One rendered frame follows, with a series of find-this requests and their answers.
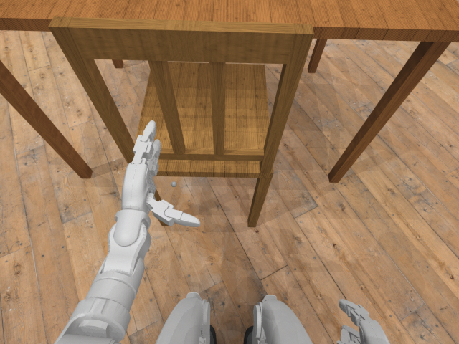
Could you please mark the left robot shin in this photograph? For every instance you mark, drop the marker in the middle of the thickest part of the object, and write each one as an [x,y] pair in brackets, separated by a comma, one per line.
[201,340]

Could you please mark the robot left hand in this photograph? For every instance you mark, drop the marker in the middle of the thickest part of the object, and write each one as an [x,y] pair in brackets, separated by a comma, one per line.
[138,181]

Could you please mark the robot shin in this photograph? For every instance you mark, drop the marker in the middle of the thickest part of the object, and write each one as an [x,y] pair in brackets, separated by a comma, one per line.
[254,339]
[201,340]

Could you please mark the right robot shin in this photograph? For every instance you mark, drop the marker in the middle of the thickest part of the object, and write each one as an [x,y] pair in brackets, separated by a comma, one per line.
[254,339]

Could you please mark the table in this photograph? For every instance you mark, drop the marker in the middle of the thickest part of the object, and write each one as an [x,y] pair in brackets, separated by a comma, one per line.
[433,23]

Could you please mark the left robot forearm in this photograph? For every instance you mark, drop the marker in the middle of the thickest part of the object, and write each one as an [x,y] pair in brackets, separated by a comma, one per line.
[105,310]

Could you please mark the chair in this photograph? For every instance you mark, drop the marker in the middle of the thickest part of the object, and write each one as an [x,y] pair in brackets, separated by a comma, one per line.
[211,118]

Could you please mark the robot right hand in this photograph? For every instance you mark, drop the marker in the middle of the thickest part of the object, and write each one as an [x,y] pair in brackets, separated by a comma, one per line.
[370,331]

